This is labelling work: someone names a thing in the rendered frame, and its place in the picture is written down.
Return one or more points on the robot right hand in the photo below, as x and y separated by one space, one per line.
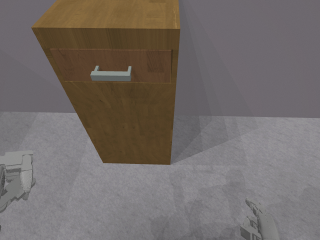
263 227

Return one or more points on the handle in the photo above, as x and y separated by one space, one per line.
97 75

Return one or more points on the drawer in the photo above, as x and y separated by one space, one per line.
147 65

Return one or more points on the cabinet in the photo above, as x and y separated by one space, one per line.
127 122

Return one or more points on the robot left hand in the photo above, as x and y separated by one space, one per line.
16 167

